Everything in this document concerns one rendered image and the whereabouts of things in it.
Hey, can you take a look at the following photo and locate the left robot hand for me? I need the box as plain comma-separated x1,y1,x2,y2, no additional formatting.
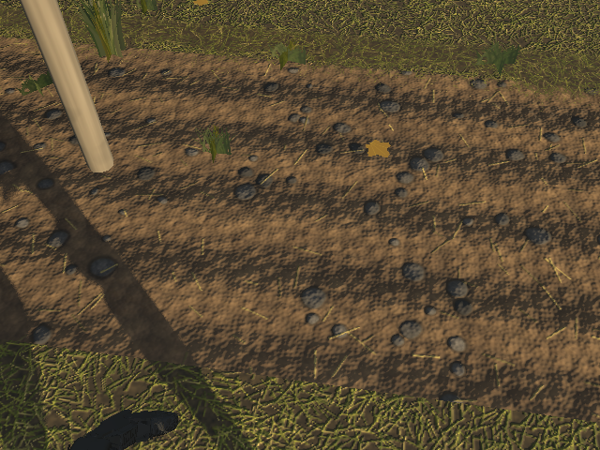
67,410,178,450

